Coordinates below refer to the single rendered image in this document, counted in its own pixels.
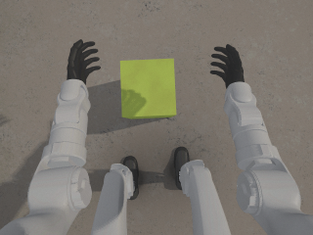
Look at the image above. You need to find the right robot upper arm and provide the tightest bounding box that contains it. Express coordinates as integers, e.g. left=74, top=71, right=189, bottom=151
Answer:
left=236, top=169, right=313, bottom=235

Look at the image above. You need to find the right robot forearm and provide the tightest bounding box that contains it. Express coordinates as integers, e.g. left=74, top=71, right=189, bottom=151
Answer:
left=223, top=81, right=301, bottom=207

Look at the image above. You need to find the robot left foot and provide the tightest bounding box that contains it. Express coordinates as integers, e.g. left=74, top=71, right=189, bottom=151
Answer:
left=123, top=156, right=139, bottom=200

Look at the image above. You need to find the left robot upper arm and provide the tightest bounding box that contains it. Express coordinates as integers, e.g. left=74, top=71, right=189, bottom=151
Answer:
left=0, top=165, right=92, bottom=235

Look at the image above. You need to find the robot right hand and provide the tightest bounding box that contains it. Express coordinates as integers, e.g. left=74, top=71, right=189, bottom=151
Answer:
left=210, top=44, right=245, bottom=89

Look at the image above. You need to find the carton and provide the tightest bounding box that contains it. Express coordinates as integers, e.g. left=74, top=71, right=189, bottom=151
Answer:
left=120, top=58, right=177, bottom=119

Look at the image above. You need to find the right robot thigh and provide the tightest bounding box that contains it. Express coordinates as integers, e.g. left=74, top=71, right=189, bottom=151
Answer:
left=182, top=164, right=231, bottom=235

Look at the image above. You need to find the robot left hand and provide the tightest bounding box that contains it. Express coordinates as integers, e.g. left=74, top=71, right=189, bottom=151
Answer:
left=67, top=39, right=101, bottom=85

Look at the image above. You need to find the left robot forearm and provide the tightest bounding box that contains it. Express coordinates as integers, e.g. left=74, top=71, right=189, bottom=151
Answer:
left=27, top=79, right=91, bottom=209

